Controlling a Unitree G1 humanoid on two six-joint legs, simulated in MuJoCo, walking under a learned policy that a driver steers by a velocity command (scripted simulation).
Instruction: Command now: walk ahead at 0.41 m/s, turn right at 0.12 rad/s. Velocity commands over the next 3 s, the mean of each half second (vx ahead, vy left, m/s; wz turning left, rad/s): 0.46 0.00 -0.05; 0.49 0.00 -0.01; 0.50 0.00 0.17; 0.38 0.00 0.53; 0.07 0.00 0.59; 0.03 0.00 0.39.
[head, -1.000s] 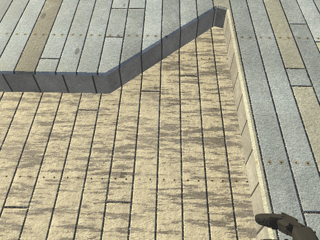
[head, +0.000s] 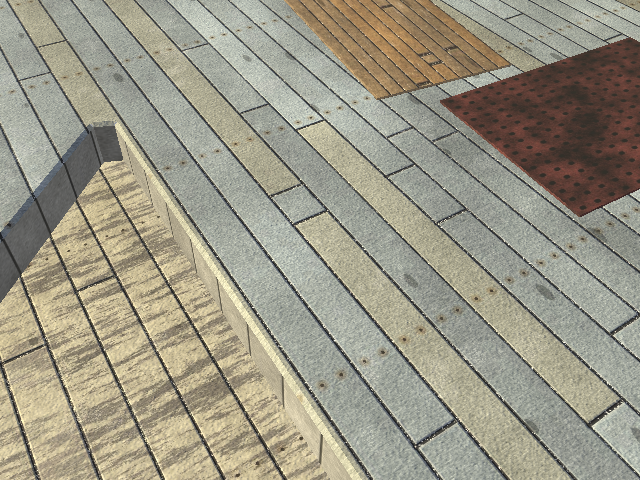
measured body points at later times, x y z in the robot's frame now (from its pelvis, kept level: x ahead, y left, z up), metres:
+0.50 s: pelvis +0.21 -0.03 +0.00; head +0.22 -0.05 +0.45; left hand +0.22 +0.23 -0.13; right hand +0.29 -0.27 -0.14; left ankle +0.19 +0.11 -0.60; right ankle +0.19 -0.10 -0.74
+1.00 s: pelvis +0.50 +0.06 -0.02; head +0.52 +0.07 +0.43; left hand +0.59 +0.30 -0.16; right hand +0.57 -0.21 -0.14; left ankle +0.57 +0.11 -0.74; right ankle +0.35 -0.08 -0.48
